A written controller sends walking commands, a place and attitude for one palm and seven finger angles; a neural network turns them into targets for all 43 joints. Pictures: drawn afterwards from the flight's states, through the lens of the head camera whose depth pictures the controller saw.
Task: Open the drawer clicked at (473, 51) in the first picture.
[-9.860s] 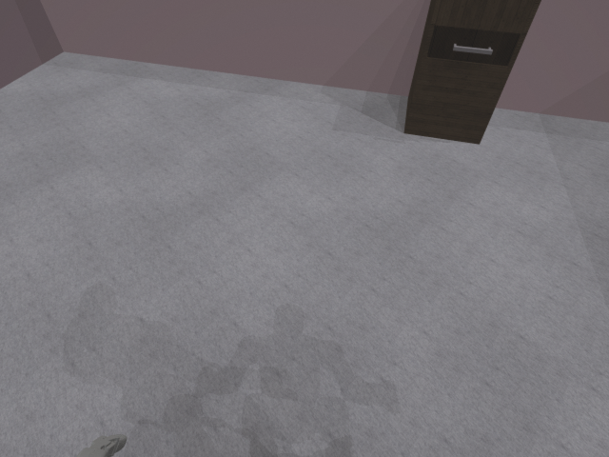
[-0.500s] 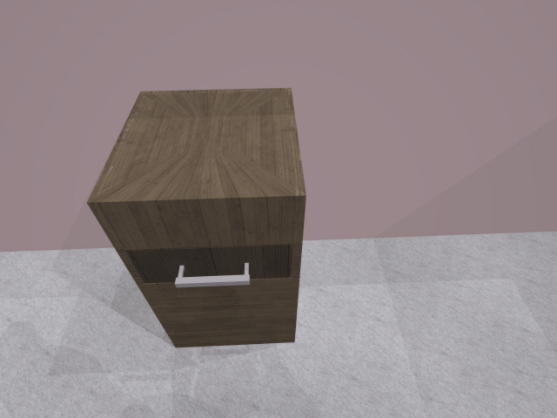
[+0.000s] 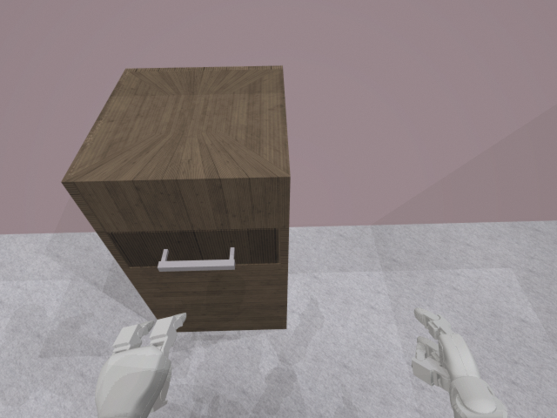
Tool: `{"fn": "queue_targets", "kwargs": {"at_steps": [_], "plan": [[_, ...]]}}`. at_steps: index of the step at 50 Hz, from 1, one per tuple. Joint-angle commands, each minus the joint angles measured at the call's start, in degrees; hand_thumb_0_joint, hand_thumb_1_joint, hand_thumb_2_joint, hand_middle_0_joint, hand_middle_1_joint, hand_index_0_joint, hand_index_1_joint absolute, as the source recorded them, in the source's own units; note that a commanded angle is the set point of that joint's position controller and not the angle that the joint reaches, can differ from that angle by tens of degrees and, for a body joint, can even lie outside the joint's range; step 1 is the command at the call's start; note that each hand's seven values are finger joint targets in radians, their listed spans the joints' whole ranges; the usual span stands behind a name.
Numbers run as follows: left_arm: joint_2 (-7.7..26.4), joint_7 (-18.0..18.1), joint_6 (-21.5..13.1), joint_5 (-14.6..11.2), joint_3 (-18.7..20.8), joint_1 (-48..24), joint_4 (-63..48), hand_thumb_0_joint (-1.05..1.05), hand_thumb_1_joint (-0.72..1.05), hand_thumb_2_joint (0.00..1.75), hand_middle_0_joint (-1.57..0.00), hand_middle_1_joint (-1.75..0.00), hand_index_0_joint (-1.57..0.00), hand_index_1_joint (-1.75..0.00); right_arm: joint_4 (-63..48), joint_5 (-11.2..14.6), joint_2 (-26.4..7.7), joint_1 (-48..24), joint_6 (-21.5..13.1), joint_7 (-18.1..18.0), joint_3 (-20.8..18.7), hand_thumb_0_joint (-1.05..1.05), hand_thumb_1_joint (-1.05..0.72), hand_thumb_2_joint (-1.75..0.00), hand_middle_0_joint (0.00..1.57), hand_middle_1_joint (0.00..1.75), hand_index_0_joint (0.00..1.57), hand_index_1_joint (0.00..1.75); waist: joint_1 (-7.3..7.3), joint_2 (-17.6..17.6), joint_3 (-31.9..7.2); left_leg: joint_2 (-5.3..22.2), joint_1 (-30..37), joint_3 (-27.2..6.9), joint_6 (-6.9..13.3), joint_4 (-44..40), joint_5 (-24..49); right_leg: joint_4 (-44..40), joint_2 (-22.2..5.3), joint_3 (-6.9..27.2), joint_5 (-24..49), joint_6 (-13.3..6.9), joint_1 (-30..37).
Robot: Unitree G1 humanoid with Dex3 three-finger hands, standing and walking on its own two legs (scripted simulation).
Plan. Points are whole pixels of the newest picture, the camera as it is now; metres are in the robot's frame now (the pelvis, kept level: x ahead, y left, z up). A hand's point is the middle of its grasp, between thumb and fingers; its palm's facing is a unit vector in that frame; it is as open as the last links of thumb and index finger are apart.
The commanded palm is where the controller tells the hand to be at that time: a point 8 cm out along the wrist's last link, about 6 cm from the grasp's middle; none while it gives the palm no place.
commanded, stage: raise the hand with hooked fingers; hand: left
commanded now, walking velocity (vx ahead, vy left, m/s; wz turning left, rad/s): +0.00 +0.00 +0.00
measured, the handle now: (198, 258) +0.48 +0.26 -0.22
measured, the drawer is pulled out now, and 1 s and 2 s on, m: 0.00 0.00 0.00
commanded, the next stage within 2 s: move the hooked fingers above the handle in 1.48 s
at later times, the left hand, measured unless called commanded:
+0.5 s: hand (145, 321) +0.24 +0.23 +0.00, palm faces -0.09 -0.12 -0.99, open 11.5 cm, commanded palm +0.22 +0.24 +0.08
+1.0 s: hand (108, 243) +0.31 +0.28 +0.09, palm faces +0.08 -0.07 -0.99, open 13.7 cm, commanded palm +0.28 +0.29 +0.14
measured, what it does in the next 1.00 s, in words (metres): shifts its weight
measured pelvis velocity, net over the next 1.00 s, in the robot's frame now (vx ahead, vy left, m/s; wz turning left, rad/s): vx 0.01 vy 0.05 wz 0.00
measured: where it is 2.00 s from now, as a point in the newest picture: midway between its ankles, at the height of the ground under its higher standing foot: outside the picture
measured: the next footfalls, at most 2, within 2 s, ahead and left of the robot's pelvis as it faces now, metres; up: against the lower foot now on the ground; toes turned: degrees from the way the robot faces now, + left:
none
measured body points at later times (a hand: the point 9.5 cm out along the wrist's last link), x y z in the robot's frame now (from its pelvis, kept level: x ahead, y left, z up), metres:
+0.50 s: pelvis +0.01 +0.00 +0.01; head +0.04 -0.03 +0.46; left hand +0.24 +0.23 +0.06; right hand +0.19 -0.23 -0.11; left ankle -0.01 +0.13 -0.71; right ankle +0.00 -0.07 -0.71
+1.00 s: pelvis +0.01 +0.05 +0.02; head +0.01 +0.02 +0.47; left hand +0.30 +0.28 +0.14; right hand +0.22 -0.16 -0.07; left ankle -0.01 +0.13 -0.71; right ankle +0.00 -0.07 -0.71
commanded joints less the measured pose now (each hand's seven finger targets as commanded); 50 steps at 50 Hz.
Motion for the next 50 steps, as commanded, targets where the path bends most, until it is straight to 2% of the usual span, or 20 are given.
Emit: {"fn": "queue_targets", "kwargs": {"at_steps": [1,2,4,6,7,9,11,14,16,17,20,21,25,27,30,33,36,42,47,50], "plan": [[14.86,9.12,-0.74,6.65,11.31,-6.77,-18.90,0.00,0.39,0.68,-0.24,-0.63,-0.24,-0.63,-9.32,-1.52,-2.27,-5.51,0.65,-0.25,-1.59,0.00,-0.90,-0.90,0.20,0.30,0.20,0.30,2.89,11.02,-15.76,-3.84,3.54,-4.90,1.36,3.14,16.12,-2.91,-1.94,12.01,21.90,-1.36,7.80],[16.60,10.60,-0.94,7.25,11.88,-13.70,-22.61,0.00,0.36,0.67,-0.24,-0.64,-0.24,-0.64,-8.42,-2.19,-2.46,-5.05,1.06,-0.62,-1.63,0.00,-0.90,-0.90,0.20,0.30,0.20,0.30,0.80,9.57,-16.57,-3.66,4.41,-6.08,1.65,5.16,15.24,-2.83,-1.94,12.86,19.11,-1.04,4.56],[13.82,11.93,-1.40,6.58,9.22,-19.94,-23.28,0.00,0.32,0.65,-0.24,-0.68,-0.24,-0.68,-7.86,-2.47,-2.25,-5.41,0.76,-1.46,-1.77,0.00,-0.90,-0.90,0.20,0.30,0.20,0.30,-2.28,8.81,-15.25,-3.18,5.89,-6.47,2.18,8.39,12.34,-3.75,-2.37,13.06,12.74,-0.74,-1.97],[14.38,11.83,-3.35,5.76,9.24,-22.05,-22.17,0.00,0.27,0.63,-0.25,-0.70,-0.25,-0.70,-7.28,-2.67,-2.42,-5.34,-0.29,-1.87,-1.69,0.00,-0.90,-0.90,0.20,0.30,0.20,0.30,-3.62,6.31,-12.63,-2.97,3.79,-6.89,2.38,10.54,9.05,-4.15,-2.71,12.91,9.20,-0.26,-4.69],[12.71,11.22,-3.41,4.04,7.65,-22.84,-20.97,0.00,0.25,0.62,-0.25,-0.72,-0.25,-0.72,-6.97,-2.27,-2.31,-5.38,-0.66,-1.97,-1.50,0.00,-0.90,-0.90,0.20,0.30,0.20,0.30,-4.94,4.61,-11.46,-3.01,2.52,-7.59,2.73,10.44,7.63,-4.39,-2.80,11.85,8.59,0.41,-4.42],[11.42,9.52,-1.61,2.38,5.99,-20.96,-16.31,0.00,0.20,0.60,-0.25,-0.75,-0.25,-0.75,-6.83,-1.64,-2.86,-5.71,-1.17,-2.01,-1.37,0.00,-0.90,-0.90,0.20,0.30,0.20,0.30,-5.00,2.40,-9.62,-3.07,0.92,-7.30,2.96,8.62,6.35,-5.46,-2.90,9.23,9.55,1.48,-1.64],[10.40,6.15,3.25,0.57,4.71,-17.44,-10.47,0.00,0.15,0.58,-0.25,-0.78,-0.25,-0.78,-6.79,-0.63,-2.86,-5.90,-0.54,-2.34,-1.01,0.00,-0.90,-0.90,0.20,0.30,0.20,0.30,-3.95,-2.23,-8.49,-3.11,-1.63,-6.33,2.90,5.42,6.60,-7.74,-3.22,7.90,13.02,2.64,4.92],[12.56,-0.77,9.75,-2.50,5.30,-11.59,-7.34,0.00,0.08,0.55,-0.26,-0.82,-0.26,-0.82,-7.66,1.29,-3.16,-6.45,0.84,-3.18,0.25,0.00,-0.90,-0.90,0.20,0.30,0.20,0.30,-0.76,-8.18,-8.93,-3.49,-3.33,-5.69,2.06,0.56,8.79,-10.46,-4.61,11.30,22.65,4.17,17.43],[15.42,-4.31,10.77,-3.40,6.95,-10.74,-7.70,0.00,0.04,0.53,-0.26,-0.86,-0.26,-0.86,-7.79,1.45,-3.14,-6.53,0.98,-3.69,1.36,0.00,-0.90,-0.90,0.20,0.30,0.20,0.30,0.15,-9.71,-9.48,-3.60,-3.34,-5.51,1.80,-1.53,9.69,-9.71,-5.65,11.68,30.48,5.28,23.17],[17.35,-5.27,10.26,-3.49,9.06,-9.83,-7.57,0.00,0.01,0.52,-0.26,-0.87,-0.26,-0.87,-7.51,1.39,-3.23,-6.61,0.91,-3.90,1.79,0.00,-0.90,-0.90,0.20,0.30,0.20,0.30,0.68,-8.74,-9.37,-3.61,-3.06,-5.49,1.65,-2.24,9.83,-9.41,-5.68,12.18,32.14,5.12,24.46],[17.83,-5.93,6.90,-2.08,10.18,-11.28,-13.05,0.00,-0.06,0.49,-0.27,-0.92,-0.27,-0.92,-7.14,0.70,-2.73,-5.92,0.38,-3.82,1.57,0.00,-0.90,-0.90,0.20,0.30,0.20,0.30,1.38,-2.96,-8.45,-3.51,-0.05,-6.08,1.83,-4.58,11.63,-9.70,-5.25,10.32,33.52,4.17,24.28],[17.84,-5.30,5.73,-1.50,10.48,-13.41,-15.36,0.00,-0.08,0.48,-0.27,-0.93,-0.27,-0.93,-6.94,0.43,-2.60,-5.71,0.26,-3.73,1.16,0.00,-0.90,-0.90,0.20,0.30,0.20,0.30,1.23,0.10,-9.06,-3.57,1.49,-6.18,2.01,-4.97,12.55,-10.03,-4.76,9.72,31.92,3.50,23.61],[18.29,-0.28,1.94,-0.34,12.68,-19.46,-19.71,0.00,-0.17,0.44,-0.28,-0.99,-0.28,-0.99,-6.19,-0.36,-2.40,-4.81,-0.92,-3.75,-0.34,0.00,-0.90,-0.90,0.20,0.30,0.20,0.30,-0.03,5.33,-10.04,-3.80,4.64,-6.70,2.51,-4.24,13.44,-11.06,-3.89,9.03,25.34,2.16,20.26],[19.46,2.14,1.93,-0.30,14.58,-20.44,-18.68,0.00,-0.22,0.42,-0.28,-1.02,-0.28,-1.02,-5.46,-0.29,-2.85,-4.28,-1.22,-3.68,-1.20,0.00,-0.90,-0.90,0.20,0.30,0.20,0.30,-0.27,4.24,-12.24,-3.82,5.41,-6.59,2.54,-3.90,15.00,-10.33,-3.48,8.21,26.28,2.02,20.26],[16.63,2.64,4.77,-1.07,11.80,-22.17,-13.13,0.00,-0.29,0.39,-0.29,-1.07,-0.29,-1.07,-4.56,0.82,-3.81,-4.05,-1.15,-3.23,-1.99,0.00,-0.90,-0.90,0.20,0.30,0.20,0.30,-1.36,2.39,-9.93,-3.39,6.16,-5.97,2.39,-4.85,14.08,-10.98,-2.99,5.52,23.56,2.08,17.49],[14.88,-0.28,9.33,-2.62,8.26,-24.42,-9.52,0.00,-0.36,0.36,-0.29,-1.11,-0.29,-1.11,-4.52,2.26,-4.64,-4.72,-0.52,-3.10,-2.14,0.00,-0.90,-0.90,0.20,0.30,0.20,0.30,-1.39,0.60,-8.41,-2.88,7.66,-5.67,2.37,-7.15,14.52,-12.38,-2.65,3.47,20.90,2.27,18.00],[15.90,-4.60,11.96,-3.40,5.83,-29.29,-10.15,0.00,-0.43,0.33,-0.29,-1.15,-0.29,-1.15,-5.10,2.91,-4.95,-5.38,-0.15,-3.70,-1.77,0.00,-0.90,-0.90,0.20,0.30,0.20,0.30,-1.40,0.02,-7.73,-2.41,10.60,-6.04,2.55,-9.42,15.91,-13.91,-2.66,2.40,20.07,2.55,19.27],[20.62,-9.46,10.30,-1.72,7.50,-38.64,-12.83,0.00,-0.50,0.30,-0.30,-1.20,-0.30,-1.20,-5.88,2.45,-4.30,-4.60,0.62,-4.17,-0.48,0.00,-0.90,-0.90,0.20,0.30,0.20,0.30,-0.49,3.83,-6.40,-1.58,16.31,-7.49,2.38,-12.99,18.56,-16.14,-2.14,0.32,16.45,1.68,19.82],[21.88,-10.75,10.38,-1.34,8.79,-44.11,-8.85,0.00,-0.50,0.30,-0.30,-1.20,-0.30,-1.20,-5.24,2.98,-3.69,-3.83,1.63,-3.91,0.32,0.00,-0.90,-0.90,0.20,0.30,0.20,0.30,-0.59,5.58,-3.78,-1.14,17.66,-8.41,1.34,-15.30,20.50,-17.83,-1.48,-0.87,15.83,0.99,19.98],[21.52,-12.44,10.74,-2.21,7.63,-47.93,-7.60,0.00,-0.50,0.30,-0.30,-1.20,-0.30,-1.20,-5.08,3.31,-3.78,-3.56,1.98,-4.05,0.39,0.00,-0.90,-0.90,0.20,0.30,0.20,0.30,-1.10,5.49,-4.56,-0.93,19.19,-8.61,1.15,-16.16,21.82,-18.90,-1.36,-1.38,16.46,1.15,20.78]]}}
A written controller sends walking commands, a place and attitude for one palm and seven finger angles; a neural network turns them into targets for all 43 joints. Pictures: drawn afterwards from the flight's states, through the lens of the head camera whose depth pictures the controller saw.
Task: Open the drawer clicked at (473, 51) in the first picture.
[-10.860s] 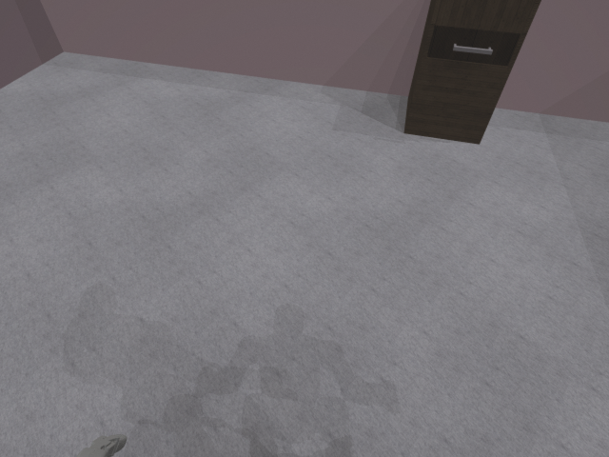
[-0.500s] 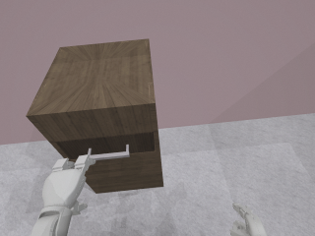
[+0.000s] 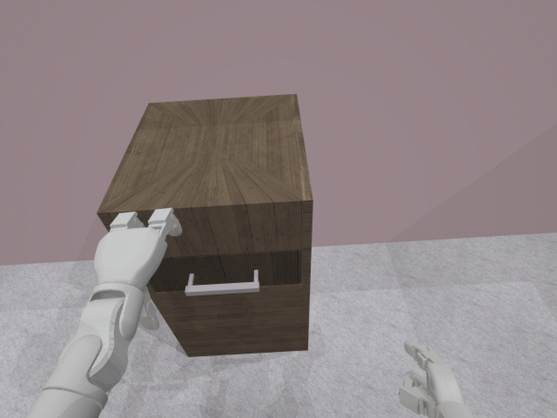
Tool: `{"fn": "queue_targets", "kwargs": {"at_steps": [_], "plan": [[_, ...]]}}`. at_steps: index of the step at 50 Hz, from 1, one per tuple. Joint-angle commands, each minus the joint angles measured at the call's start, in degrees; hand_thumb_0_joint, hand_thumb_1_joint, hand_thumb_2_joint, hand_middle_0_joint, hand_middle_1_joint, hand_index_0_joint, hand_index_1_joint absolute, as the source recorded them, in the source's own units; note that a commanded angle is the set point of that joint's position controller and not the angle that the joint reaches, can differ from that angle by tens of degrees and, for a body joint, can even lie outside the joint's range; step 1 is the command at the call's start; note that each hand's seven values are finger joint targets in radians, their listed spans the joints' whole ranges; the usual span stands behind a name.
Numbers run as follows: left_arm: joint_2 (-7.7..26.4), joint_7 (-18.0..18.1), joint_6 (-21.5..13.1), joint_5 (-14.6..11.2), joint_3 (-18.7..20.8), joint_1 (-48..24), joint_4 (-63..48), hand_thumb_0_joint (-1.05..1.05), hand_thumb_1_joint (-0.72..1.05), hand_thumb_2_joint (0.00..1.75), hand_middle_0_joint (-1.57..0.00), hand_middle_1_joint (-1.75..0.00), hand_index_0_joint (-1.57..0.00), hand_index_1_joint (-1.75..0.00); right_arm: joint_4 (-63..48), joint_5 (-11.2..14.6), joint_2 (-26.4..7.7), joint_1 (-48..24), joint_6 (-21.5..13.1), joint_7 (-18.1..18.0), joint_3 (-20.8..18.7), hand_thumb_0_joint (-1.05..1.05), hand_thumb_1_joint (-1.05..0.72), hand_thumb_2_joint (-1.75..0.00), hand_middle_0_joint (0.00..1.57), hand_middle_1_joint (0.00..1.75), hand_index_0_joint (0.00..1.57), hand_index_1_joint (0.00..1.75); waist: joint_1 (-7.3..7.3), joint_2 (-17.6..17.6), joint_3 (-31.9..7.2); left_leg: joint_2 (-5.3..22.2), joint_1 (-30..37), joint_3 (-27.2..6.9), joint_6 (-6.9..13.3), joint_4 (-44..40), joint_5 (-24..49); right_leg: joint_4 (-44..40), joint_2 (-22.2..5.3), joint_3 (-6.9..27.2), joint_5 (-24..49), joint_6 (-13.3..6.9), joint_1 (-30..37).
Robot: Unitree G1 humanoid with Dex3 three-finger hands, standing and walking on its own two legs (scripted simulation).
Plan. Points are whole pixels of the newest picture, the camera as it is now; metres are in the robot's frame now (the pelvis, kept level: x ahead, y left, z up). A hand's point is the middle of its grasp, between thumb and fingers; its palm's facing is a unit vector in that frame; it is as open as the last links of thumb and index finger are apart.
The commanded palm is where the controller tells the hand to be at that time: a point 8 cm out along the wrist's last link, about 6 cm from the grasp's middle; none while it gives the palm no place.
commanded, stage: raise the hand with hooked fingers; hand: left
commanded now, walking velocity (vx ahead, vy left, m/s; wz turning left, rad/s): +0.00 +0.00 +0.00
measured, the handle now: (223, 282) +0.47 +0.21 -0.24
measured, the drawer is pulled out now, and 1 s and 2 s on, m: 0.00 0.00 0.00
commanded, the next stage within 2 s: move the hooked fingers above the handle in 0.48 s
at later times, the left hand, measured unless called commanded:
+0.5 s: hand (137, 258) +0.31 +0.25 +0.08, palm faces +0.08 -0.07 -0.99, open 13.8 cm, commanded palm +0.28 +0.25 +0.13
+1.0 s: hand (166, 270) +0.34 +0.24 +0.00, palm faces -0.03 -0.04 -1.00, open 13.8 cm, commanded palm +0.32 +0.24 +0.05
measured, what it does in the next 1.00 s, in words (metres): stands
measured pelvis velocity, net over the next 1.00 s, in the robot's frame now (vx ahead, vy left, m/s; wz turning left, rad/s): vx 0.00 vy -0.02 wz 0.01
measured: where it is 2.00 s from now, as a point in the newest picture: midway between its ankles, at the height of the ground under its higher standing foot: outside the picture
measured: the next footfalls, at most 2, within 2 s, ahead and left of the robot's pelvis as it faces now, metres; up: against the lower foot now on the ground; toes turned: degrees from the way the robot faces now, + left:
none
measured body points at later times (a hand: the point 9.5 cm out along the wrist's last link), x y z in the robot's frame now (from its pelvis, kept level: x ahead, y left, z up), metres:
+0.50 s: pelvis +0.00 +0.01 +0.00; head +0.03 -0.02 +0.45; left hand +0.30 +0.25 +0.13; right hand +0.17 -0.22 -0.11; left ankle -0.02 +0.08 -0.74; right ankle -0.01 -0.11 -0.74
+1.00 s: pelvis +0.00 -0.02 -0.01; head +0.05 -0.04 +0.44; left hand +0.33 +0.24 +0.06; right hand +0.17 -0.27 -0.13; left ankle -0.02 +0.08 -0.74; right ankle -0.01 -0.11 -0.74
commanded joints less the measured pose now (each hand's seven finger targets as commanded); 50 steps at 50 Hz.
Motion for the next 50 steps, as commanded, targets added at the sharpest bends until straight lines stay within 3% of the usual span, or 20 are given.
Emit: {"fn": "queue_targets", "kwargs": {"at_steps": [1,4,8,10,14,17,20,22,23,28,29,31,33,35,37,38,41,44,47,50], "plan": [[11.88,-0.18,0.74,-0.42,7.43,-20.22,-9.08,0.00,-0.50,0.30,-0.30,-1.20,-0.30,-1.20,-8.00,0.17,-6.72,-6.14,-1.68,-0.69,-2.35,0.00,-0.90,-0.90,0.20,0.30,0.20,0.30,-0.61,-1.25,-9.53,2.98,5.61,-1.88,-1.93,-5.70,19.32,-4.51,0.03,-2.06,11.96,-2.43,4.48],[12.26,-2.61,0.01,-1.27,6.44,-22.82,-9.26,0.00,-0.50,0.30,-0.30,-1.20,-0.30,-1.20,-8.03,0.18,-7.08,-5.21,-1.48,-0.67,-2.33,0.00,-0.90,-0.90,0.20,0.30,0.20,0.30,-1.04,0.09,-11.14,3.13,7.83,-2.71,-2.17,-5.98,21.95,-5.35,0.03,-2.25,12.75,-2.45,5.22],[9.54,-5.98,-1.71,-2.96,5.31,-14.88,-7.33,0.00,-0.50,0.30,-0.30,-1.20,-0.30,-1.20,-8.34,0.05,-7.63,-3.42,-1.11,0.21,-2.57,0.00,-0.90,-0.90,0.20,0.30,0.20,0.30,-0.64,-2.76,-10.31,3.61,7.62,-2.99,-2.34,-5.92,26.75,-5.84,0.04,-2.95,15.10,-2.25,5.92],[10.80,-6.50,-3.18,-3.14,6.50,-14.62,-9.26,0.00,-0.50,0.30,-0.30,-1.20,-0.30,-1.20,-8.56,-0.28,-8.09,-3.22,-0.84,0.52,-2.77,0.00,-0.90,-0.90,0.20,0.30,0.20,0.30,-0.32,-3.19,-10.15,3.73,7.68,-2.87,-2.34,-6.05,27.76,-6.13,0.05,-2.81,15.87,-2.13,5.97],[14.49,-4.43,-6.59,-2.30,10.34,-17.26,-13.93,0.00,-0.50,0.30,-0.30,-1.20,-0.30,-1.20,-8.36,-0.67,-7.99,-2.74,-1.09,0.56,-3.19,0.00,-0.90,-0.90,0.20,0.30,0.20,0.30,0.37,-1.59,-11.95,3.76,8.35,-3.74,-2.58,-5.70,28.83,-5.60,0.23,-2.51,15.51,-2.36,5.91],[17.12,-1.07,-8.24,-1.61,13.20,-19.11,-17.44,0.00,-0.50,0.30,-0.30,-1.20,-0.30,-1.20,-8.09,-0.93,-7.87,-2.91,-1.49,0.34,-3.56,0.00,-0.90,-0.90,0.20,0.30,0.20,0.30,0.95,1.85,-14.00,3.72,9.23,-3.96,-3.22,-5.32,29.79,-4.95,0.36,-2.08,15.14,-2.74,5.87],[15.42,1.48,-7.70,-1.55,12.59,-18.48,-16.53,0.00,-0.50,0.30,-0.30,-1.20,-0.30,-1.20,-7.13,-0.67,-7.78,-2.46,-1.73,0.52,-3.88,0.00,-0.90,-0.90,0.20,0.30,0.20,0.30,0.59,3.37,-14.23,3.80,9.31,-4.10,-3.61,-4.61,30.41,-4.31,0.36,-2.42,14.94,-2.74,4.10],[15.27,2.24,-5.99,-1.79,12.84,-16.99,-14.57,0.00,-0.50,0.30,-0.30,-1.20,-0.30,-1.20,-6.77,-0.32,-7.97,-2.49,-1.67,0.71,-4.06,0.00,-0.90,-0.90,0.20,0.30,0.20,0.30,0.57,2.26,-14.51,3.84,8.88,-4.01,-3.82,-4.61,30.22,-4.14,0.41,-2.45,14.91,-2.75,4.45],[13.64,2.21,-5.05,-2.07,11.30,-16.38,-13.89,0.00,-0.50,0.30,-0.30,-1.20,-0.30,-1.20,-6.83,-0.21,-7.93,-2.30,-1.72,0.73,-4.10,0.00,-0.90,-0.90,0.20,0.30,0.20,0.30,0.40,1.38,-15.08,3.77,8.85,-3.60,-3.45,-4.42,30.04,-4.17,0.28,-2.61,15.74,-2.58,4.82],[9.78,-0.93,-0.51,-3.17,6.07,-13.92,-9.41,0.00,-0.50,0.30,-0.30,-1.20,-0.30,-1.20,-7.22,0.75,-8.68,-3.49,-1.11,0.80,-3.53,0.00,-0.90,-0.90,0.20,0.30,0.20,0.30,-0.79,-3.14,-11.01,3.20,5.55,-2.16,-2.51,-5.86,23.74,-5.42,0.06,-2.46,14.91,-2.21,5.53],[10.66,-1.63,-0.44,-3.25,6.30,-14.42,-9.95,0.00,-0.50,0.30,-0.30,-1.20,-0.30,-1.20,-7.48,0.73,-8.71,-3.62,-1.01,0.68,-3.61,0.00,-0.90,-0.90,0.20,0.30,0.20,0.30,-0.72,-3.64,-11.52,3.14,5.86,-1.96,-2.09,-5.96,22.84,-5.62,-0.08,-2.20,15.06,-2.05,6.10],[9.82,-2.94,-0.28,-2.68,5.14,-15.38,-5.30,0.00,-0.50,0.30,-0.30,-1.20,-0.30,-1.20,-7.30,0.63,-8.86,-3.28,-0.76,0.20,-3.24,0.00,-0.90,-0.90,0.20,0.30,0.20,0.30,-1.43,-7.00,-8.96,2.70,3.55,-1.24,-1.33,-5.70,19.61,-5.93,-0.02,-2.15,14.33,-1.80,4.87],[11.38,-3.55,-1.65,-2.10,6.67,-17.77,-2.35,0.00,-0.50,0.30,-0.30,-1.20,-0.30,-1.20,-7.02,0.60,-9.00,-2.66,-0.76,-0.30,-3.04,0.00,-0.90,-0.90,0.20,0.30,0.20,0.30,-1.58,-8.42,-7.87,2.26,1.45,-0.52,-0.80,-5.30,16.32,-5.90,-0.06,-1.76,12.76,-1.77,4.17],[12.20,-2.89,-4.53,-1.17,7.51,-20.03,-3.64,0.00,-0.50,0.30,-0.30,-1.20,-0.30,-1.20,-7.22,0.12,-8.59,-2.29,-1.00,-0.56,-3.28,0.00,-0.90,-0.90,0.20,0.30,0.20,0.30,-1.14,-6.51,-9.85,1.86,1.96,-0.36,-0.57,-4.18,16.76,-5.11,-0.14,-1.09,13.67,-1.88,3.82],[15.87,-0.85,-7.64,-0.12,11.47,-20.99,-5.61,0.00,-0.50,0.30,-0.30,-1.20,-0.30,-1.20,-7.05,-0.47,-8.46,-2.04,-1.32,-0.86,-3.63,0.00,-0.90,-0.90,0.20,0.30,0.20,0.30,-0.13,-2.54,-12.95,1.50,1.89,-0.49,-0.70,-2.97,18.12,-3.73,-0.19,-0.08,14.80,-2.35,4.77],[13.86,0.20,-8.95,0.18,10.18,-21.88,-5.92,0.00,-0.50,0.30,-0.30,-1.20,-0.30,-1.20,-7.15,-0.56,-7.82,-1.77,-1.64,-0.86,-3.67,0.00,-0.90,-0.90,0.20,0.30,0.20,0.30,-0.39,-0.33,-14.14,1.37,2.16,-0.53,-0.59,-2.12,18.50,-2.97,-0.28,-0.28,15.28,-2.48,4.09],[14.24,3.93,-10.73,1.51,11.99,-24.10,-1.10,0.00,-0.50,0.30,-0.30,-1.20,-0.30,-1.20,-5.88,-0.71,-7.48,-0.86,-1.90,-1.24,-4.06,0.00,-0.90,-0.90,0.20,0.30,0.20,0.30,-1.08,-0.09,-12.94,1.38,-0.88,0.10,-0.66,0.03,17.37,-1.28,-0.04,-0.07,14.90,-2.53,0.05],[14.28,7.16,-10.06,2.52,12.78,-25.10,3.80,0.00,-0.50,0.30,-0.30,-1.20,-0.30,-1.20,-5.14,-0.76,-7.84,-0.01,-2.23,-1.21,-4.63,0.00,-0.90,-0.90,0.20,0.30,0.20,0.30,-1.41,-0.98,-14.52,1.33,-3.73,0.52,-0.71,2.27,16.41,0.77,0.09,0.23,14.95,-2.57,-1.98],[11.40,8.61,-7.87,2.36,9.97,-26.56,11.02,0.00,-0.50,0.30,-0.30,-1.20,-0.30,-1.20,-4.29,-0.49,-8.31,1.31,-2.31,-1.18,-4.94,0.00,-0.90,-0.90,0.20,0.30,0.20,0.30,-2.99,-3.88,-15.39,1.25,-7.13,0.98,-0.70,4.11,14.48,2.04,-0.11,0.23,14.95,-2.07,-3.42],[11.57,8.32,-7.04,2.35,8.77,-28.09,15.45,0.00,-0.50,0.30,-0.30,-1.20,-0.30,-1.20,-4.06,-0.40,-9.08,3.02,-2.33,-1.38,-5.36,0.00,-0.90,-0.90,0.20,0.30,0.20,0.30,-3.49,-5.73,-18.60,1.12,-9.54,1.54,-0.35,6.11,14.37,3.30,-0.49,0.87,18.09,-1.51,-2.57]]}}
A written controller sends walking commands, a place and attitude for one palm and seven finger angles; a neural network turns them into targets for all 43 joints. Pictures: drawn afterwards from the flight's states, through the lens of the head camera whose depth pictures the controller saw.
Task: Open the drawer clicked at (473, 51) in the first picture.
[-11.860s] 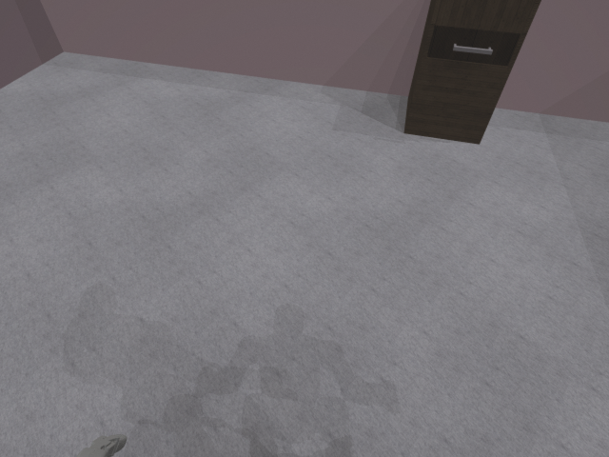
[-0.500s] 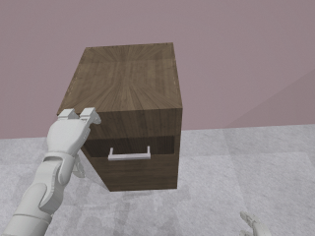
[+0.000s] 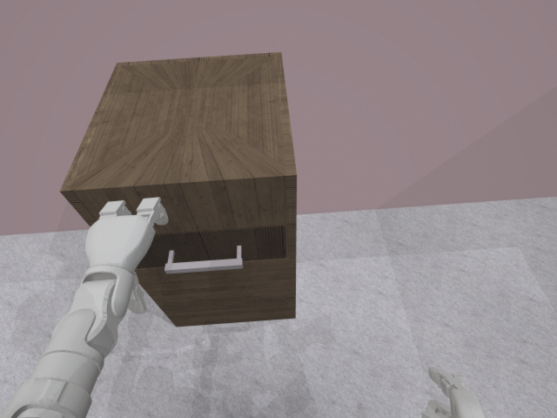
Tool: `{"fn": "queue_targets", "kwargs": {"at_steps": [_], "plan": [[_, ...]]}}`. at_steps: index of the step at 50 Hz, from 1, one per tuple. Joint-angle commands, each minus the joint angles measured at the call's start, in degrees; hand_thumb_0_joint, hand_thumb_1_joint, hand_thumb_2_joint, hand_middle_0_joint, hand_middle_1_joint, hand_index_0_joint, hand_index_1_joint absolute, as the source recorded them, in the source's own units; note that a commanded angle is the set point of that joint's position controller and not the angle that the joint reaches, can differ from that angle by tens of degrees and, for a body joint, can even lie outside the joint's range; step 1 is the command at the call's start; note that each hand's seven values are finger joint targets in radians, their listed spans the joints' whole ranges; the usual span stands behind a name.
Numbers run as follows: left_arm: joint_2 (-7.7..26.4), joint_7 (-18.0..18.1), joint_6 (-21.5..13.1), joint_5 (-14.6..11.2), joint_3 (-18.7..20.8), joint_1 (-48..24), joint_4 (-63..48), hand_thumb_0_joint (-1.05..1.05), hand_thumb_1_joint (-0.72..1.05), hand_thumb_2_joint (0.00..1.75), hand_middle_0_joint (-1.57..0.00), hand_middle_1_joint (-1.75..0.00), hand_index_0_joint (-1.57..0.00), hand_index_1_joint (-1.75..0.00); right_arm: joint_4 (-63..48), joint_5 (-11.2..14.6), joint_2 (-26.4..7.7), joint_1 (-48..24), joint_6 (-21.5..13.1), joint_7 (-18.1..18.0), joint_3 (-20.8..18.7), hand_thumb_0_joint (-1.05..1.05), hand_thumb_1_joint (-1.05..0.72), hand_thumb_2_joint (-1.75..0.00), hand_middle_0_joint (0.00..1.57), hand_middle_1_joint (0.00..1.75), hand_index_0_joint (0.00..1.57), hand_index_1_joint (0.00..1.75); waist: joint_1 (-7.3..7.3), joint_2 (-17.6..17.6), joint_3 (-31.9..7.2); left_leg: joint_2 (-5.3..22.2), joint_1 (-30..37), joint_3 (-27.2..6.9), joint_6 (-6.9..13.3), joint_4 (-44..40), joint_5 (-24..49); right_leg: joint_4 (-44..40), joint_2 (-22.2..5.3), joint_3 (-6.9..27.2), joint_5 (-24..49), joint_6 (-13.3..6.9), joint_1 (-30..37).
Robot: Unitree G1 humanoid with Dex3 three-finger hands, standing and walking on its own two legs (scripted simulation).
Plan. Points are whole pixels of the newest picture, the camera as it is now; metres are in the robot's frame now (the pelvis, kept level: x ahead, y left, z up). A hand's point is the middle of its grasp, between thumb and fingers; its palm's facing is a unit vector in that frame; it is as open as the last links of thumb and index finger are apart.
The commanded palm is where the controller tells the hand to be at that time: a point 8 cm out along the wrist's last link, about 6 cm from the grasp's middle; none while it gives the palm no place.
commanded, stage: move the hooked fingers above the handle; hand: left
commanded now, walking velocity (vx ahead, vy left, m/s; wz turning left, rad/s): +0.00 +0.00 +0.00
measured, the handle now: (204, 259) +0.47 +0.23 -0.23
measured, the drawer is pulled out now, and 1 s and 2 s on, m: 0.00 0.00 0.00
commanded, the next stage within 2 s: none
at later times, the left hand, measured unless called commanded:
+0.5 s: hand (165, 264) +0.37 +0.25 -0.08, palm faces -0.07 -0.02 -1.00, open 13.8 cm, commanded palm +0.36 +0.24 -0.02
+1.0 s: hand (191, 269) +0.41 +0.23 -0.17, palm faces -0.11 -0.03 -0.99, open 13.8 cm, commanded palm +0.40 +0.22 -0.11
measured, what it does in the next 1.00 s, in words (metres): lowers itself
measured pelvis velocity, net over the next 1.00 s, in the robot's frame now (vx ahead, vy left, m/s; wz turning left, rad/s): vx -0.03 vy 0.02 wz -0.03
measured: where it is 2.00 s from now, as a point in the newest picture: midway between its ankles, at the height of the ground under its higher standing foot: outside the picture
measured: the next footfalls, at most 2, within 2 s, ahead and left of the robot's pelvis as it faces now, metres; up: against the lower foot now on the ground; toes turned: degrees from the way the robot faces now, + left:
none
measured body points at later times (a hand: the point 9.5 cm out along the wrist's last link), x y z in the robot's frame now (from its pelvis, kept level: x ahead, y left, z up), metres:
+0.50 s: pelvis -0.01 +0.01 -0.04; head +0.08 +0.00 +0.40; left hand +0.37 +0.25 -0.03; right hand +0.07 -0.26 -0.17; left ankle -0.02 +0.10 -0.73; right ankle -0.01 -0.09 -0.73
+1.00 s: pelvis -0.03 +0.02 -0.09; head +0.11 +0.03 +0.34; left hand +0.41 +0.23 -0.11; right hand +0.01 -0.24 -0.22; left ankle -0.02 +0.10 -0.73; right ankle -0.01 -0.09 -0.73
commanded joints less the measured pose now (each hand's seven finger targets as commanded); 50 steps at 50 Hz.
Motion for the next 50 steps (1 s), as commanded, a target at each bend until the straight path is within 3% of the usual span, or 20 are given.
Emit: {"fn": "queue_targets", "kwargs": {"at_steps": [1,3,6,10,12,14,16,17,21,23,24,27,32,34,35,37,39,43,47,50], "plan": [[11.59,2.25,1.06,0.07,4.92,-17.14,-3.04,0.00,-0.50,0.30,-0.30,-1.20,-0.30,-1.20,-6.64,-0.17,-6.83,0.15,-1.97,-0.69,-2.73,0.00,-0.90,-0.90,0.20,0.30,0.20,0.30,-1.98,-5.20,-18.68,-0.57,1.48,2.64,1.30,0.86,16.43,-1.25,-2.20,2.57,21.38,0.30,9.88],[10.53,2.03,-0.38,-0.07,3.67,-19.82,-3.16,0.00,-0.50,0.30,-0.30,-1.20,-0.30,-1.20,-6.40,-0.37,-7.01,1.42,-1.93,-0.76,-3.03,0.00,-0.90,-0.90,0.20,0.30,0.20,0.30,-2.85,-4.63,-20.58,-0.60,1.03,2.32,1.52,2.09,17.05,-0.10,-2.28,2.64,23.10,0.38,9.48],[10.94,3.12,-3.57,0.45,5.14,-18.59,-4.37,0.00,-0.50,0.30,-0.30,-1.20,-0.30,-1.20,-6.04,-1.13,-6.73,2.58,-1.81,-0.60,-3.67,0.00,-0.90,-0.90,0.20,0.30,0.20,0.30,-2.61,-2.17,-24.00,-0.44,1.58,2.01,1.53,4.35,20.73,2.27,-2.01,2.85,26.90,0.12,8.34],[12.04,7.40,-6.10,2.11,8.34,-18.32,-0.17,0.00,-0.50,0.30,-0.30,-1.20,-0.30,-1.20,-4.83,-1.76,-6.69,4.12,-1.58,-0.10,-4.02,0.00,-0.90,-0.90,0.20,0.30,0.20,0.30,-2.75,-2.27,-21.70,-0.22,-3.17,1.71,1.37,6.91,19.51,5.02,-1.65,2.42,25.03,-0.27,3.52],[14.77,10.57,-5.76,3.41,11.61,-18.53,2.64,0.00,-0.50,0.30,-0.30,-1.20,-0.30,-1.20,-4.22,-2.17,-6.88,4.38,-1.24,0.24,-4.00,0.00,-0.90,-0.90,0.20,0.30,0.20,0.30,-1.83,-0.80,-21.57,-0.32,-6.06,1.61,1.08,8.10,19.10,7.13,-1.51,2.40,23.60,-0.71,1.80],[12.22,13.26,-4.42,4.28,9.93,-19.27,4.37,0.00,-0.50,0.30,-0.30,-1.20,-0.30,-1.20,-4.42,-2.47,-6.62,4.75,-1.06,0.84,-4.09,0.00,-0.90,-0.90,0.20,0.30,0.20,0.30,-2.28,0.28,-22.49,-0.24,-6.62,2.04,0.94,9.35,19.17,8.36,-1.31,1.60,22.92,-0.76,-0.34],[12.16,15.20,-2.72,4.57,10.40,-18.70,6.72,0.00,-0.50,0.30,-0.30,-1.20,-0.30,-1.20,-4.30,-2.72,-6.79,5.34,-1.05,1.33,-4.30,0.00,-0.90,-0.90,0.20,0.30,0.20,0.30,-2.01,-0.27,-24.40,-0.15,-7.75,2.36,0.78,10.64,19.33,9.58,-1.09,1.54,22.98,-0.69,-0.95],[12.43,15.81,-1.73,4.53,10.62,-19.61,8.48,0.00,-0.50,0.30,-0.30,-1.20,-0.30,-1.20,-3.76,-2.61,-7.06,5.34,-0.95,1.47,-4.32,0.00,-0.90,-0.90,0.20,0.30,0.20,0.30,-2.75,-1.54,-24.10,-0.03,-8.64,1.98,0.81,11.11,19.05,10.02,-0.96,1.42,22.15,-0.66,-1.80],[7.69,15.68,-0.31,4.24,5.22,-25.21,9.01,0.00,-0.50,0.30,-0.30,-1.20,-0.30,-1.20,-3.08,-2.62,-7.33,6.88,-1.24,1.86,-4.78,0.00,-0.90,-0.90,0.20,0.30,0.20,0.30,-4.90,-0.64,-27.86,0.72,-7.02,1.89,1.01,12.92,18.71,10.80,-0.87,0.79,20.25,-0.29,-4.92],[6.80,15.12,-0.53,4.01,4.20,-27.30,10.18,0.00,-0.50,0.30,-0.30,-1.20,-0.30,-1.20,-2.57,-2.63,-7.39,7.56,-1.36,1.67,-4.80,0.00,-0.90,-0.90,0.20,0.30,0.20,0.30,-5.99,-2.04,-28.34,1.00,-7.25,1.00,1.15,13.68,17.59,11.43,-0.76,0.35,17.61,-0.09,-7.21],[5.31,14.85,-0.98,3.98,2.70,-29.34,10.93,0.00,-0.50,0.30,-0.30,-1.20,-0.30,-1.20,-2.10,-2.71,-7.31,7.73,-1.41,1.48,-4.77,0.00,-0.90,-0.90,0.20,0.30,0.20,0.30,-6.96,-2.90,-26.69,1.22,-7.59,0.77,1.24,14.16,16.88,11.55,-0.68,0.09,16.47,-0.09,-9.00],[4.38,15.12,-2.63,4.87,1.67,-34.19,12.92,0.00,-0.50,0.30,-0.30,-1.20,-0.30,-1.20,-1.03,-3.13,-7.14,8.44,-1.51,1.31,-4.56,0.00,-0.90,-0.90,0.20,0.30,0.20,0.30,-7.62,-0.14,-25.52,1.59,-7.96,-0.35,1.02,15.45,15.64,13.21,-0.65,-0.90,11.72,-0.48,-15.25],[9.45,19.08,-2.90,7.44,7.26,-36.41,17.26,0.00,-0.50,0.30,-0.30,-1.20,-0.30,-1.20,-0.15,-4.30,-7.36,9.08,-1.12,1.86,-4.10,0.00,-0.90,-0.90,0.20,0.30,0.20,0.30,-5.83,2.65,-28.03,1.55,-11.47,-0.94,0.42,18.73,14.80,17.37,-0.43,-1.61,8.35,-0.97,-20.62],[8.24,20.72,-1.36,7.80,6.88,-36.63,20.52,0.00,-0.50,0.30,-0.30,-1.20,-0.30,-1.20,-0.46,-4.52,-7.07,9.16,-1.03,2.29,-3.81,0.00,-0.90,-0.90,0.20,0.30,0.20,0.30,-6.19,2.29,-27.83,1.44,-14.06,-0.73,0.34,20.04,13.84,18.61,-0.30,-1.81,7.53,-0.81,-22.28],[9.70,21.58,-0.37,8.09,8.29,-36.94,21.98,0.00,-0.50,0.30,-0.30,-1.20,-0.30,-1.20,-0.34,-4.75,-7.34,9.11,-1.05,2.40,-3.73,0.00,-0.90,-0.90,0.20,0.30,0.20,0.30,-6.13,1.18,-28.30,1.58,-15.49,-0.74,0.33,20.79,13.54,19.44,-0.36,-1.89,7.43,-0.72,-22.71],[8.02,22.40,1.63,8.10,7.25,-38.30,23.78,0.00,-0.50,0.30,-0.30,-1.20,-0.30,-1.20,-0.54,-4.87,-7.30,8.86,-1.14,2.86,-3.69,0.00,-0.90,-0.90,0.20,0.30,0.20,0.30,-6.42,2.41,-29.14,1.71,-15.93,-1.21,0.02,21.43,14.07,20.53,-0.26,-2.15,7.15,-0.72,-24.18],[6.59,22.19,3.43,7.67,5.65,-39.72,26.75,0.00,-0.50,0.30,-0.30,-1.20,-0.30,-1.20,-0.44,-4.64,-7.64,9.58,-1.34,3.22,-3.79,0.00,-0.90,-0.90,0.20,0.30,0.20,0.30,-7.55,1.86,-29.57,1.83,-16.70,-0.91,0.08,22.33,12.15,20.74,-0.14,-2.41,5.79,-0.41,-25.50],[6.47,20.03,3.15,6.26,4.69,-44.00,25.73,0.00,-0.50,0.30,-0.30,-1.20,-0.30,-1.20,0.00,-4.67,-8.31,11.06,-2.13,2.98,-4.01,0.00,-0.90,-0.90,0.20,0.30,0.20,0.30,-8.93,0.64,-35.52,2.19,-16.13,-1.92,0.33,24.72,13.34,22.86,-0.14,-2.35,7.51,0.08,-25.85],[5.37,18.39,0.37,6.59,2.66,-48.54,26.37,0.00,-0.50,0.30,-0.30,-1.20,-0.30,-1.20,1.49,-5.03,-8.42,11.91,-2.80,2.59,-4.01,0.00,-0.90,-0.90,0.20,0.30,0.20,0.30,-11.23,1.25,-33.02,2.45,-19.30,-2.82,0.65,27.23,9.92,24.36,-0.06,-2.53,3.74,-0.04,-31.69],[7.48,19.36,-1.79,8.30,3.92,-51.24,25.74,0.00,-0.50,0.30,-0.30,-1.20,-0.30,-1.20,2.09,-5.51,-8.80,12.60,-3.23,2.47,-3.97,0.00,-0.90,-0.90,0.20,0.30,0.20,0.30,-11.25,3.61,-34.31,2.59,-20.95,-3.65,0.39,29.72,9.21,27.18,-0.02,-2.75,1.62,-0.36,-36.28]]}}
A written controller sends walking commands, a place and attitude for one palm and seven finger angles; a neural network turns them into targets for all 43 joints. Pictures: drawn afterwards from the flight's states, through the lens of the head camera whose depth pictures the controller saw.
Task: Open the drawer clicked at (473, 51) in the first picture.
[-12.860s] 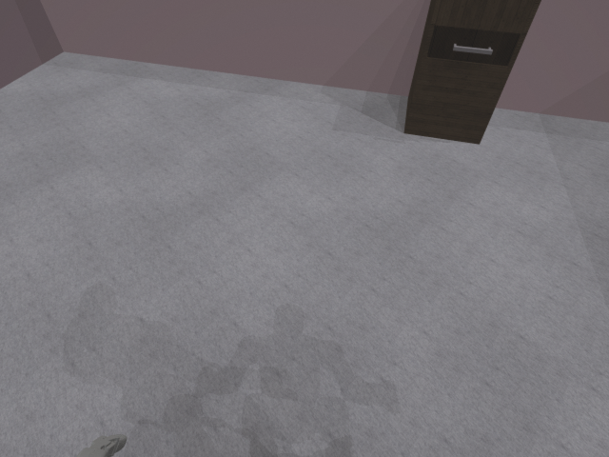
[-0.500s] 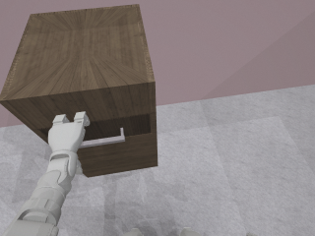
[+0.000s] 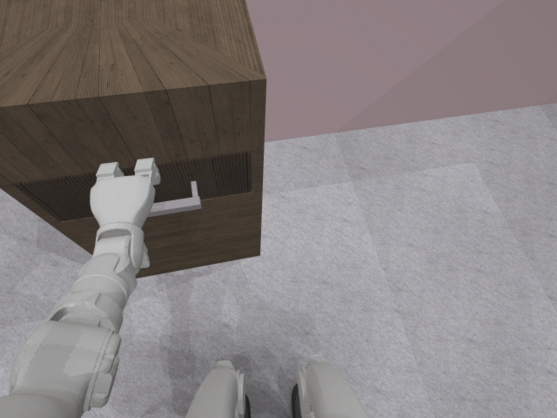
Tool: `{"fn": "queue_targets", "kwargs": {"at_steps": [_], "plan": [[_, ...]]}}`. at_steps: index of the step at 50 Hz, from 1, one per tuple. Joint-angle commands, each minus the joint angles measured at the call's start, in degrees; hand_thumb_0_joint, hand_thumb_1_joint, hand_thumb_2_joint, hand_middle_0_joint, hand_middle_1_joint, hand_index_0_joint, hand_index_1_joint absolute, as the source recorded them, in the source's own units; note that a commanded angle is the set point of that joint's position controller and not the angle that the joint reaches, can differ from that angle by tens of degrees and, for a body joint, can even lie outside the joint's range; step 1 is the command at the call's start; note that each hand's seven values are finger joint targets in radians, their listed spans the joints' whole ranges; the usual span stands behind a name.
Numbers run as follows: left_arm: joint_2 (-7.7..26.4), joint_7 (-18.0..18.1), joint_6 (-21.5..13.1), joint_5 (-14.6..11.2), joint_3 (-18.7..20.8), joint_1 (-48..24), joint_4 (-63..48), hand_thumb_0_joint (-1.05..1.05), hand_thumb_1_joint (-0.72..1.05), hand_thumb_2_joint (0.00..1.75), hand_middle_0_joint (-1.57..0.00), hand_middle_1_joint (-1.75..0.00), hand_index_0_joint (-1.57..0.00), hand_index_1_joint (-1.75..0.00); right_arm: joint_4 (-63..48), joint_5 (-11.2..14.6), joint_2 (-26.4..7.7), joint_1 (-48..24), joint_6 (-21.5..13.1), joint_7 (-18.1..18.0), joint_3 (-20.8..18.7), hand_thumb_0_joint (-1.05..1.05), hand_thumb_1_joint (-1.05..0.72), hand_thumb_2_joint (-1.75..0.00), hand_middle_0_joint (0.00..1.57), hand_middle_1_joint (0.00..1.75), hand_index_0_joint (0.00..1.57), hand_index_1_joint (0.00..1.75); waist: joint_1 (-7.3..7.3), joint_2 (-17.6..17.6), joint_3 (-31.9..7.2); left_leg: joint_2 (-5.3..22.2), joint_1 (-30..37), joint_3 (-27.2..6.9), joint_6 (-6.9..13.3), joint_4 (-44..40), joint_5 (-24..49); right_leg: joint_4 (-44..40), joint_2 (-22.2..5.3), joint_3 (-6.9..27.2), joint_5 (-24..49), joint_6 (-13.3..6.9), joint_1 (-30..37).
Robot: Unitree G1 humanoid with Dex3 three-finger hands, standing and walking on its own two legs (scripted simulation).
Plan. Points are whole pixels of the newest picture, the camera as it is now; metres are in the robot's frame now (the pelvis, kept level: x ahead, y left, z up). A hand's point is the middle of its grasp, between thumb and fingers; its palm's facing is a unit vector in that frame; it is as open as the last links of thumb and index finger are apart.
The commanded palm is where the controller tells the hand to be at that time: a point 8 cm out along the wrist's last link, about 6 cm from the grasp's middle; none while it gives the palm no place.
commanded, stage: move the hooked fingers above the handle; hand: left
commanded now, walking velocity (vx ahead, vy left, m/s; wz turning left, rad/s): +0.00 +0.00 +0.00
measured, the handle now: (151, 201) +0.49 +0.22 -0.14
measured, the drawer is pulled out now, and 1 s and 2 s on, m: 0.00 0.00 0.00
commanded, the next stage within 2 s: lower the fingers behind the handle in 1.08 s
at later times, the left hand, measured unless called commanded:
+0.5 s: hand (144, 210) +0.45 +0.21 -0.08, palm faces -0.08 -0.01 -1.00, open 13.6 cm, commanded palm +0.45 +0.21 -0.03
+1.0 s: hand (144, 209) +0.45 +0.21 -0.08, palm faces -0.03 +0.00 -1.00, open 13.6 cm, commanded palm +0.45 +0.21 -0.03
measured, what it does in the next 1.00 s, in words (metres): stands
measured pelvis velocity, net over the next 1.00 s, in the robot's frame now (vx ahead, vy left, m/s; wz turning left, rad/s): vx -0.04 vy -0.02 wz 0.01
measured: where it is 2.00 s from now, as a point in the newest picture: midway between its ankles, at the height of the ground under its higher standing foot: outside the picture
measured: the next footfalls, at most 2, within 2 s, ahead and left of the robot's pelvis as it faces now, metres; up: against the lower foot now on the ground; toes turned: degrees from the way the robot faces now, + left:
none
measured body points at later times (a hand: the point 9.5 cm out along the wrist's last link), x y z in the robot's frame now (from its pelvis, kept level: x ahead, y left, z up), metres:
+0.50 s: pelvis -0.03 -0.01 -0.02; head +0.12 +0.00 +0.40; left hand +0.44 +0.21 -0.02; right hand +0.03 -0.27 -0.15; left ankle +0.01 +0.08 -0.63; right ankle +0.02 -0.12 -0.63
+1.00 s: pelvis -0.04 -0.02 -0.03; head +0.11 +0.00 +0.39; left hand +0.44 +0.21 -0.03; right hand +0.02 -0.28 -0.16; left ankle +0.01 +0.08 -0.63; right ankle +0.02 -0.12 -0.63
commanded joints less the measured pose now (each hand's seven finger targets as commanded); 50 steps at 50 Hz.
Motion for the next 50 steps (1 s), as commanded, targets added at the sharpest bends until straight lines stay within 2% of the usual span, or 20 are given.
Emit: {"fn": "queue_targets", "kwargs": {"at_steps": [1,4,6,8,12,14,16,19,21,22,24,26,30,36,37,38,44,45,46,50], "plan": [[11.95,3.56,-3.25,1.98,3.22,-25.47,-11.56,0.00,-0.50,0.30,-0.30,-1.20,-0.30,-1.20,-2.84,-0.91,-9.94,6.83,-1.52,-0.99,-3.38,0.00,-0.90,-0.90,0.20,0.30,0.20,0.30,-2.03,5.34,-27.00,2.36,20.97,-4.40,-1.82,-3.81,21.08,-2.66,-0.46,-1.49,11.08,-2.40,3.76],[12.82,5.77,-2.32,2.73,4.94,-26.00,-8.99,0.00,-0.50,0.30,-0.30,-1.20,-0.30,-1.20,-2.36,-1.37,-10.01,7.29,-1.33,-0.43,-3.27,0.00,-0.90,-0.90,0.20,0.30,0.20,0.30,-2.04,7.28,-26.89,2.83,19.99,-5.54,-2.79,-1.75,23.31,0.17,-0.49,-2.20,10.67,-2.49,-0.70],[13.21,7.54,-0.21,2.44,4.29,-29.88,-10.07,0.00,-0.50,0.30,-0.30,-1.20,-0.30,-1.20,-2.58,-1.28,-10.01,7.06,-1.37,-0.21,-3.16,0.00,-0.90,-0.90,0.20,0.30,0.20,0.30,-3.39,5.53,-28.62,2.43,18.26,-4.43,-2.08,-1.22,21.37,-0.40,-0.54,-1.90,11.06,-2.02,1.74],[14.35,7.97,1.82,1.79,4.83,-30.99,-11.02,0.00,-0.50,0.30,-0.30,-1.20,-0.30,-1.20,-3.11,-0.92,-10.33,7.16,-1.49,-0.11,-3.19,0.00,-0.90,-0.90,0.20,0.30,0.20,0.30,-2.94,6.13,-30.96,2.35,19.75,-4.83,-2.30,-2.18,21.17,-0.70,-0.71,-1.99,11.08,-1.77,3.37],[15.26,6.47,5.49,0.01,3.51,-34.05,-9.58,0.00,-0.50,0.30,-0.30,-1.20,-0.30,-1.20,-3.06,0.00,-10.29,6.63,-1.75,-0.41,-2.35,0.00,-0.90,-0.90,0.20,0.30,0.20,0.30,-3.98,5.66,-30.35,1.78,18.29,-4.01,-1.50,-3.88,15.59,-2.77,-0.89,-1.87,8.45,-1.47,5.58],[16.94,5.15,6.34,-0.57,3.97,-32.31,-7.94,0.00,-0.50,0.30,-0.30,-1.20,-0.30,-1.20,-3.45,0.41,-10.50,6.51,-1.99,-0.73,-1.87,0.00,-0.90,-0.90,0.20,0.30,0.20,0.30,-3.61,4.64,-30.56,1.44,16.94,-3.41,-1.05,-4.33,12.65,-3.66,-0.84,-1.56,6.85,-1.32,7.31],[19.06,3.51,6.22,-1.23,4.46,-31.92,-6.91,0.00,-0.50,0.30,-0.30,-1.20,-0.30,-1.20,-3.90,0.70,-10.31,6.17,-2.51,-1.41,-1.09,0.00,-0.90,-0.90,0.20,0.30,0.20,0.30,-3.83,1.92,-28.52,1.25,12.66,-2.26,-0.23,-4.18,9.45,-4.81,-0.91,-0.64,5.44,-0.96,10.22],[18.62,1.34,4.67,-1.46,3.22,-32.03,-6.86,0.00,-0.50,0.30,-0.30,-1.20,-0.30,-1.20,-4.54,0.92,-10.00,5.88,-3.25,-1.92,-0.40,0.00,-0.90,-0.90,0.20,0.30,0.20,0.30,-3.83,3.23,-26.20,1.18,10.56,-1.87,-0.01,-4.25,6.86,-5.10,-0.88,-0.12,3.35,-1.16,9.56],[18.70,0.54,3.38,-1.94,3.30,-30.36,-4.87,0.00,-0.50,0.30,-0.30,-1.20,-0.30,-1.20,-4.75,1.00,-9.79,5.73,-3.82,-2.22,-0.17,0.00,-0.90,-0.90,0.20,0.30,0.20,0.30,-4.29,0.60,-23.54,1.09,6.79,-1.20,0.40,-3.41,4.60,-5.80,-0.86,0.69,1.54,-0.97,10.08],[20.14,0.00,2.62,-2.01,4.31,-29.95,-4.85,0.00,-0.50,0.30,-0.30,-1.20,-0.30,-1.20,-5.00,0.98,-9.70,5.45,-3.97,-2.42,0.05,0.00,-0.90,-0.90,0.20,0.30,0.20,0.30,-3.74,0.68,-23.22,1.03,5.51,-1.20,0.37,-3.19,4.09,-5.47,-0.89,0.92,1.13,-1.08,10.48],[19.17,-0.12,1.02,-1.45,3.23,-30.78,-5.04,0.00,-0.50,0.30,-0.30,-1.20,-0.30,-1.20,-5.20,0.91,-9.62,5.72,-4.48,-2.65,-0.04,0.00,-0.90,-0.90,0.20,0.30,0.20,0.30,-4.47,0.85,-22.32,0.98,3.61,-0.77,0.56,-2.15,3.37,-5.28,-0.94,1.42,0.61,-0.97,9.39],[21.63,0.31,-0.24,-0.51,4.85,-30.70,-6.10,0.00,-0.50,0.30,-0.30,-1.20,-0.30,-1.20,-5.18,0.83,-9.82,5.92,-4.71,-2.68,-0.09,0.00,-0.90,-0.90,0.20,0.30,0.20,0.30,-3.73,1.71,-23.04,1.01,2.63,-0.75,0.48,-1.21,3.80,-4.30,-0.88,1.61,0.65,-1.21,8.79],[20.84,2.01,-0.40,-0.16,4.83,-31.80,-6.95,0.00,-0.50,0.30,-0.30,-1.20,-0.30,-1.20,-4.67,0.73,-10.00,6.88,-4.80,-2.40,-0.68,0.00,-0.90,-0.90,0.20,0.30,0.20,0.30,-4.01,2.63,-24.90,0.93,3.62,-0.83,0.33,-0.40,5.87,-3.46,-0.75,1.24,2.65,-1.17,7.95],[23.00,3.46,2.25,-0.85,5.80,-34.10,-5.67,0.00,-0.50,0.30,-0.30,-1.20,-0.30,-1.20,-4.02,0.93,-10.56,7.04,-4.67,-2.19,-0.66,0.00,-0.90,-0.90,0.20,0.30,0.20,0.30,-4.35,3.04,-26.15,0.73,4.09,-1.16,0.17,-0.66,5.19,-3.27,-0.86,0.66,1.75,-0.84,7.37],[21.71,3.35,2.64,-1.24,4.76,-35.60,-6.23,0.00,-0.50,0.30,-0.30,-1.20,-0.30,-1.20,-3.91,0.96,-10.39,7.02,-4.64,-2.17,-0.70,0.00,-0.90,-0.90,0.20,0.30,0.20,0.30,-4.84,3.76,-27.29,0.74,5.08,-1.29,0.20,-0.85,5.54,-3.17,-0.82,0.53,2.35,-0.86,7.34],[23.68,3.32,3.00,-1.18,6.00,-35.31,-6.38,0.00,-0.50,0.30,-0.30,-1.20,-0.30,-1.20,-3.79,1.04,-10.80,7.39,-4.66,-2.12,-0.65,0.00,-0.90,-0.90,0.20,0.30,0.20,0.30,-4.23,4.17,-28.70,0.71,5.77,-1.29,0.16,-0.86,5.87,-2.98,-0.88,0.45,2.55,-0.82,7.79],[21.46,1.85,4.72,-1.13,3.15,-36.32,-3.77,0.00,-0.50,0.30,-0.30,-1.20,-0.30,-1.20,-3.95,1.35,-10.54,7.03,-4.71,-2.37,-0.02,0.00,-0.90,-0.90,0.20,0.30,0.20,0.30,-5.40,3.89,-25.55,0.70,4.93,-1.26,0.24,-1.77,2.46,-4.06,-1.00,0.34,-0.45,-0.69,6.52],[22.43,1.74,4.52,-1.22,3.73,-37.00,-3.96,0.00,-0.50,0.30,-0.30,-1.20,-0.30,-1.20,-3.86,1.31,-10.59,7.05,-4.84,-2.52,0.11,0.00,-0.90,-0.90,0.20,0.30,0.20,0.30,-5.72,2.34,-25.26,0.80,3.94,-1.15,0.48,-1.48,2.04,-4.30,-1.04,0.64,-0.69,-0.55,7.07],[23.14,1.40,4.41,-0.99,3.92,-36.50,-3.45,0.00,-0.50,0.30,-0.30,-1.20,-0.30,-1.20,-4.10,1.31,-10.55,6.85,-4.92,-2.60,0.26,0.00,-0.90,-0.90,0.20,0.30,0.20,0.30,-5.27,2.87,-25.00,0.69,3.10,-1.00,0.44,-1.28,1.54,-4.30,-1.06,0.94,-1.37,-0.61,7.16],[22.64,0.93,3.15,-0.93,3.04,-38.13,-3.38,0.00,-0.50,0.30,-0.30,-1.20,-0.30,-1.20,-4.21,1.31,-10.45,6.91,-5.36,-3.02,0.48,0.00,-0.90,-0.90,0.20,0.30,0.20,0.30,-6.27,2.21,-23.43,0.75,1.50,-1.06,0.57,-0.94,-0.09,-4.10,-1.08,1.06,-2.67,-0.62,5.69]]}}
